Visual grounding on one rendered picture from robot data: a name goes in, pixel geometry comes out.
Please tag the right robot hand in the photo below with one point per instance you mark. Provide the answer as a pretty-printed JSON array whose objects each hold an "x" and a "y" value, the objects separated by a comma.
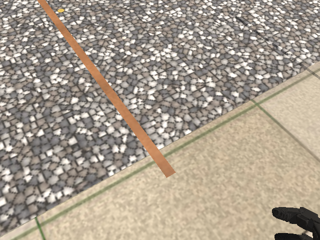
[{"x": 303, "y": 217}]

